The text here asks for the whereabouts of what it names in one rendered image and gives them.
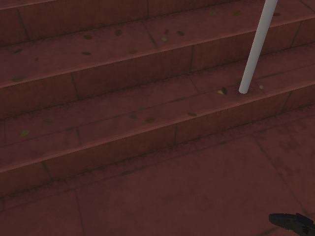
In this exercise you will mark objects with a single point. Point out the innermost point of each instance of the right robot hand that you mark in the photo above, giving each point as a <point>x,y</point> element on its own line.
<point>300,224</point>

